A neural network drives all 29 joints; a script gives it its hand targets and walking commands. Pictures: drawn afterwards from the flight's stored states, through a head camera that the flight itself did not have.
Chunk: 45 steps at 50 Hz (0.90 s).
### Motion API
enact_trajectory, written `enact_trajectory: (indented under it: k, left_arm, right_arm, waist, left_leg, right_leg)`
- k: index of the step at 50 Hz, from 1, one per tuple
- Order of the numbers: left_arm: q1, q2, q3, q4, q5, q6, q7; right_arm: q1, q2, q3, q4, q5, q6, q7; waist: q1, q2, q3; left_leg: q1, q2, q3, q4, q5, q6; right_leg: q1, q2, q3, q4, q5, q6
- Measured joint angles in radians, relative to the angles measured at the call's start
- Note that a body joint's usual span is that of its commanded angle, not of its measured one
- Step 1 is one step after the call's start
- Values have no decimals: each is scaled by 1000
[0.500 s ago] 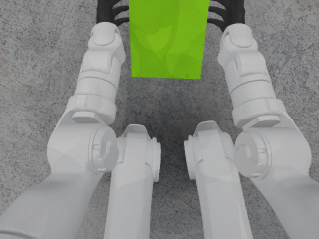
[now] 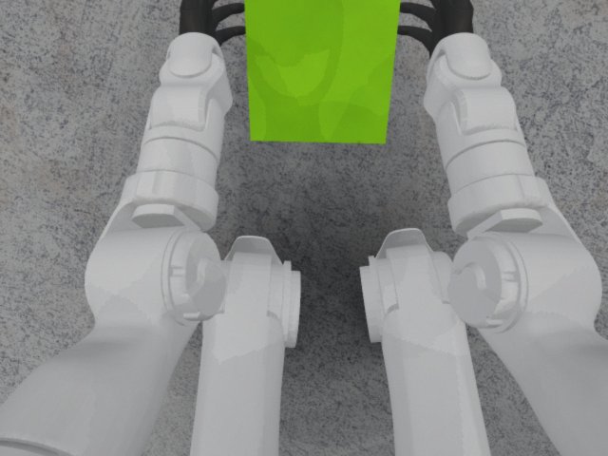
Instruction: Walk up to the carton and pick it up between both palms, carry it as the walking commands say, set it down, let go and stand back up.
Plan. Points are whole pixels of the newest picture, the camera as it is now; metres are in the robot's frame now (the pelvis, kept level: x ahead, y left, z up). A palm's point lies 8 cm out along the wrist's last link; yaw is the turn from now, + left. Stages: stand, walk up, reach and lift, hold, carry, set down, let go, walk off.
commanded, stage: set down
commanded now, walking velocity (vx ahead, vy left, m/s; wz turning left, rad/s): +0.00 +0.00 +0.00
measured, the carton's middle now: (319, 46) +0.54 +0.00 -0.26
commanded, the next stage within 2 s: none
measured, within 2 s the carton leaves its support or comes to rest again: rests again in 1.26 s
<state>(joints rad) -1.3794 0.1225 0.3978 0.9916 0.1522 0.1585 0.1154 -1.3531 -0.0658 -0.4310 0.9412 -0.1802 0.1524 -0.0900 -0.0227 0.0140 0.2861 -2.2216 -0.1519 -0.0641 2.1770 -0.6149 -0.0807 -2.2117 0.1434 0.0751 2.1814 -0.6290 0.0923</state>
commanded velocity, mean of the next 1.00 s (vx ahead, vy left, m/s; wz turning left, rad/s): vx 0.00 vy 0.00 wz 0.00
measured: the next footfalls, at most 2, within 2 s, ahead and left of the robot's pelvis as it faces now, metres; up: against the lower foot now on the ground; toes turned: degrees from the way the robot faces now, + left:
none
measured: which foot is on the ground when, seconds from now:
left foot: down 0.00-1.00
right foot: down 0.00-1.00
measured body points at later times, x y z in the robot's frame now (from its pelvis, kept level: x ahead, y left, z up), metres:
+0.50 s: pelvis +0.01 +0.00 +0.00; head +0.37 -0.01 +0.26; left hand +0.55 +0.12 -0.18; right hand +0.54 -0.13 -0.18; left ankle +0.10 +0.12 -0.35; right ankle +0.10 -0.13 -0.35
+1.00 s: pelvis +0.01 +0.00 -0.01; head +0.37 +0.00 +0.25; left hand +0.56 +0.12 -0.18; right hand +0.55 -0.13 -0.18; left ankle +0.10 +0.12 -0.35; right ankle +0.10 -0.13 -0.35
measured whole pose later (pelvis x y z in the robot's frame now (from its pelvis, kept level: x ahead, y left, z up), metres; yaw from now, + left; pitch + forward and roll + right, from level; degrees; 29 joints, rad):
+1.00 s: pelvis +0.01 +0.00 -0.01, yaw +0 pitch +39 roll -1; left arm -1.39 0.12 0.44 1.00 0.19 0.11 0.06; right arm -1.37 -0.08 -0.47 0.97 -0.22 0.11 -0.02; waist -0.02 0.01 0.29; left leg -2.25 -0.12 -0.05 2.21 -0.65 -0.06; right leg -2.23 0.11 0.06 2.21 -0.66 0.08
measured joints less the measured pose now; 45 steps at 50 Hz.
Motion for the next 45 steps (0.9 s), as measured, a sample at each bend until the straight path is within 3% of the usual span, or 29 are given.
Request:
enact_trajectory:
  k: [13,45]
  left_arm:
    - [-5,-5,16,-8,17,-12,-33]
    - [-8,-6,47,-5,42,-40,-57]
  right_arm:
    - [-8,-1,-17,-2,-19,-12,32]
    - [-17,-12,-40,14,-45,-34,63]
  waist:
    - [1,1,5]
    - [3,0,1]
  left_leg:
    - [-6,11,8,8,-10,9]
    - [-24,32,18,35,-32,24]
  right_leg:
    - [-6,-11,-4,8,-10,-5]
    - [-21,-29,-15,29,-30,-13]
